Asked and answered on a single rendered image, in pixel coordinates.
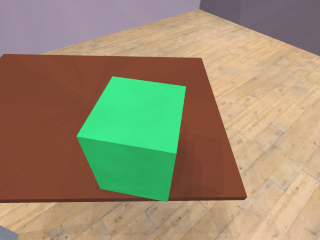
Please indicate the table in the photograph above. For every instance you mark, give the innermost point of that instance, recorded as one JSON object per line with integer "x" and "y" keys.
{"x": 45, "y": 101}

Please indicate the carton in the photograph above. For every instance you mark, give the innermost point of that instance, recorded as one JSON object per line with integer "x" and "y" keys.
{"x": 130, "y": 138}

